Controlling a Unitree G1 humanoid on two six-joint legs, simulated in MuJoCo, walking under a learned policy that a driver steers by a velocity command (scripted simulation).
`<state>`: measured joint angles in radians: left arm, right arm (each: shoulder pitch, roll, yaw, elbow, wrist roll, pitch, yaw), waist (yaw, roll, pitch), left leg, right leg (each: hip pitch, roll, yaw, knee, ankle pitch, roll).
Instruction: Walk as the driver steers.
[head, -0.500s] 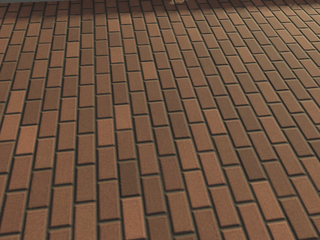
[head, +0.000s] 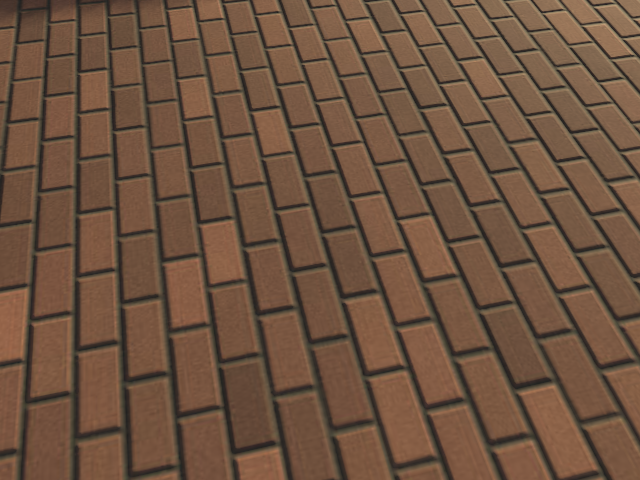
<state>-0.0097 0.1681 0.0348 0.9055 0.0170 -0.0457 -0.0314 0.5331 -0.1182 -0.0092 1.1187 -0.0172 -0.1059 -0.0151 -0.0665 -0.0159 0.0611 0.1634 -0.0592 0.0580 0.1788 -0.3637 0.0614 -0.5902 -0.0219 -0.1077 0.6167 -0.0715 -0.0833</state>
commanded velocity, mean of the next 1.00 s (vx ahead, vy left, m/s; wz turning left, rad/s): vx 0.18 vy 0.00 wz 0.50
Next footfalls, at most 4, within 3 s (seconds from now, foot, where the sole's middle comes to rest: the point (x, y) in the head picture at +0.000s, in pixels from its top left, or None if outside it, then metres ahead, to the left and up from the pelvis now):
0.06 right None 0.22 -0.08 -0.77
0.54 left None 0.36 0.11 -0.77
1.08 right None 0.38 -0.08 -0.77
1.44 left None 0.23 0.08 -0.77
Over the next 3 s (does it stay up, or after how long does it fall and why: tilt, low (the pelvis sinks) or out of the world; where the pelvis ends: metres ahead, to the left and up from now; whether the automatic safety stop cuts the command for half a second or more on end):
stays up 0.54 0.10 0.01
